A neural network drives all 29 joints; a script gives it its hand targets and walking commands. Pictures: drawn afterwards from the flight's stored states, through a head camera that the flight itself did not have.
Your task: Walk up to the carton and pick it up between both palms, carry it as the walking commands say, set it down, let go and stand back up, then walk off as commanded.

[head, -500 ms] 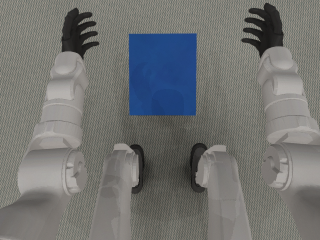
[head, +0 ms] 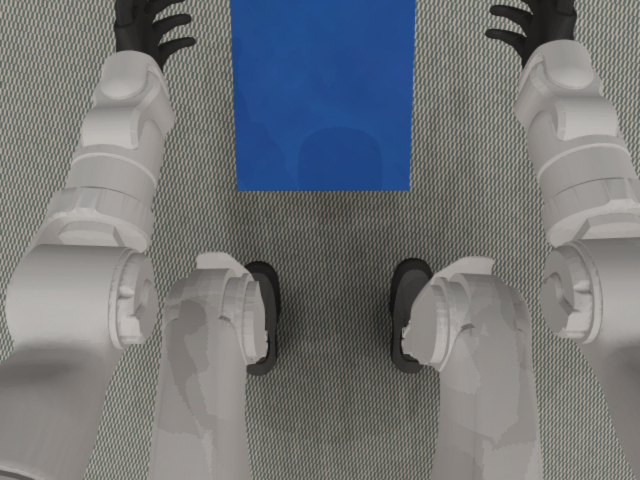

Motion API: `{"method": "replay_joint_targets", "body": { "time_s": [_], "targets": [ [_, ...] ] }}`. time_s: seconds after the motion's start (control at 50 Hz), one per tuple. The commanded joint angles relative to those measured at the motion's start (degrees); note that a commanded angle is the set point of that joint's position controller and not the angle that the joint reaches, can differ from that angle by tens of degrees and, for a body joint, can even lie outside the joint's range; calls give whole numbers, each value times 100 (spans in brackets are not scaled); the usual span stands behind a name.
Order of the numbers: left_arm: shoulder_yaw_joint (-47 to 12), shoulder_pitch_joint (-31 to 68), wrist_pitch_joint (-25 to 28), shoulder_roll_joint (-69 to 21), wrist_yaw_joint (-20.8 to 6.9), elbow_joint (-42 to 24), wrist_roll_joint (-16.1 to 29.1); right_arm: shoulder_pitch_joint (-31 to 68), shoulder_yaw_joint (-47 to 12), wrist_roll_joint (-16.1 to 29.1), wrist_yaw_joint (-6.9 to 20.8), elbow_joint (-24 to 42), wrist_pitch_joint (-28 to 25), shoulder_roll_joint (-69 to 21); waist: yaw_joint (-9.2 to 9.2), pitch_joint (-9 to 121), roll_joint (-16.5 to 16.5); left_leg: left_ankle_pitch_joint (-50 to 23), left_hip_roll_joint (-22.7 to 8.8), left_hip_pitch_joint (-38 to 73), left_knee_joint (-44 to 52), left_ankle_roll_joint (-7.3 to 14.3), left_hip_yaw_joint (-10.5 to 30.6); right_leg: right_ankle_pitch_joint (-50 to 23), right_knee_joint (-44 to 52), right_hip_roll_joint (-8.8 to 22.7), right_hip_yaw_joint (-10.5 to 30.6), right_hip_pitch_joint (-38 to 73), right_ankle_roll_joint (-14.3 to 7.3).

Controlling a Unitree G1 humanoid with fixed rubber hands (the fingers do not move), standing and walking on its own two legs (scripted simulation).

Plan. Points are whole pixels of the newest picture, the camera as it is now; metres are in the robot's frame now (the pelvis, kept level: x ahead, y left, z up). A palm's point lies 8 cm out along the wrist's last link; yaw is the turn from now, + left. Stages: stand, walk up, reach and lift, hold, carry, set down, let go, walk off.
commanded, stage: reach and lift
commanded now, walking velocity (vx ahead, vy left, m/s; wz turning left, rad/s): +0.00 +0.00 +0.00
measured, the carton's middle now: (323, 94) +0.52 +0.02 -0.34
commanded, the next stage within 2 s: none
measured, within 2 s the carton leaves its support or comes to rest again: leaves its support in 1.82 s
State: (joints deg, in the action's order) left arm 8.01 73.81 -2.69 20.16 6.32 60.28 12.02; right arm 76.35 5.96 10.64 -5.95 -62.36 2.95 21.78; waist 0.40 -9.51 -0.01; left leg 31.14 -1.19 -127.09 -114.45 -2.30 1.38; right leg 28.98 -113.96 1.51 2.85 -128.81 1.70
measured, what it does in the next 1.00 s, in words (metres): lowers itself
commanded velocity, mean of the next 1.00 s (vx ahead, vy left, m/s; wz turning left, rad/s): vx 0.00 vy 0.00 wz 0.00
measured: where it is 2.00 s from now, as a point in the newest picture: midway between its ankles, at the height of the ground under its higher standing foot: (334, 335)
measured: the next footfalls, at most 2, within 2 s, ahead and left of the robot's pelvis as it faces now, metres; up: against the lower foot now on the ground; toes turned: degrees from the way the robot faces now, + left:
none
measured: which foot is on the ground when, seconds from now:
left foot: down 0.00-1.00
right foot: down 0.00-1.00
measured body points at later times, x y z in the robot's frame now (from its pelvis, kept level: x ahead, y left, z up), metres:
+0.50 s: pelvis +0.00 +0.00 -0.06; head +0.38 +0.00 +0.16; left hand +0.53 +0.20 -0.27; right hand +0.54 -0.21 -0.27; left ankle +0.11 +0.13 -0.39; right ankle +0.12 -0.13 -0.39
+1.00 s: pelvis -0.01 +0.00 -0.06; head +0.37 +0.00 +0.17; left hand +0.53 +0.18 -0.27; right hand +0.54 -0.19 -0.27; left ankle +0.11 +0.13 -0.39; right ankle +0.12 -0.13 -0.39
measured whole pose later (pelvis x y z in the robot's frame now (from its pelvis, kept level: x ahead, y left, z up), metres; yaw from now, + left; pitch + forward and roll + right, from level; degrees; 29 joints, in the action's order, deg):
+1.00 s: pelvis -0.01 +0.00 -0.06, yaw +0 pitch +37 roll +1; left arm 1.6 86.4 1.1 21.1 5.8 72.7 16.1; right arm 87.8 0.4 15.3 -5.1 -73.8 -1.0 22.7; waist 0.2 -24.7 -0.2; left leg 31.5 -0.2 -131.3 -126.2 -2.7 2.4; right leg 29.3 -125.3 1.4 3.1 -132.6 2.2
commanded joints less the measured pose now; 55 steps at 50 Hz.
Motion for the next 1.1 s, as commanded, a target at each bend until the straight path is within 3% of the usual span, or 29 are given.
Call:
{"method": "replay_joint_targets", "body": {
  "time_s": [0.0, 0.42, 0.54, 0.96, 1.08],
  "targets": [
    [-41, 1409, 176, 779, 18, -356, 109, 1507, -25, 107, -18, 386, -183, 729, 31, 6381, 163, -1409, 266, 2875, 726, -46, -585, -1392, 552, -265, -503, 3810, 24],
    [-652, 2264, 450, 878, -68, 580, 616, 2197, -497, 637, 114, -509, -471, 796, 23, 5332, 2, -1600, 105, 2476, -178, -69, -304, -1507, -435, -45, -383, 2981, 69],
    [-583, 2042, 487, 856, -109, 616, 512, 1948, -394, 490, 128, -565, -513, 778, -18, 5194, 31, -1838, 126, 2344, -270, -78, -299, -1826, -505, -68, -363, 2993, 92],
    [-619, 2513, 474, 518, -72, 777, 398, 2368, -519, 460, 73, -689, -501, 478, 5, 4978, 37, -1501, 217, 2397, -192, -60, -318, -1447, -385, -174, -378, 2971, 77],
    [-812, 2733, 507, 162, -100, 718, 447, 2423, -528, 353, 36, -758, -543, 243, -167, 4962, -26, -1482, 282, 2428, -181, -77, -323, -1475, -351, -228, -394, 3031, 45]
  ]
}}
